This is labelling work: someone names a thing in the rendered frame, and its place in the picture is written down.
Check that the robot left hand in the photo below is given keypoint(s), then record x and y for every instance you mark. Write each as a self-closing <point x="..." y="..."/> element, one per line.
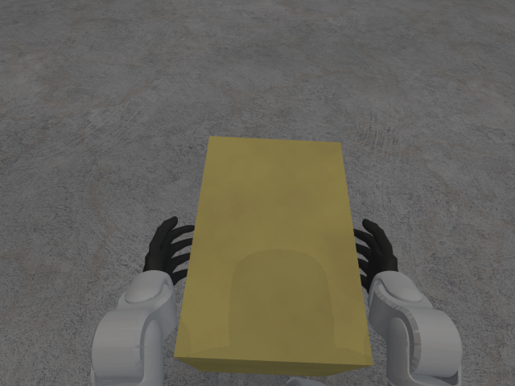
<point x="161" y="250"/>

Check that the right robot forearm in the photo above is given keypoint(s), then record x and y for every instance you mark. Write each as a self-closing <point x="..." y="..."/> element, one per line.
<point x="423" y="344"/>

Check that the carton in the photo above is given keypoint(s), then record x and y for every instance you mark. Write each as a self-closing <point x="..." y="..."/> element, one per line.
<point x="273" y="282"/>

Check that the left robot forearm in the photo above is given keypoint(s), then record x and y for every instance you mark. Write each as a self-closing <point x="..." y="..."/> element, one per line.
<point x="127" y="345"/>

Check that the robot right hand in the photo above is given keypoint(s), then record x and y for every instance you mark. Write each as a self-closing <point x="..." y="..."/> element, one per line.
<point x="380" y="254"/>

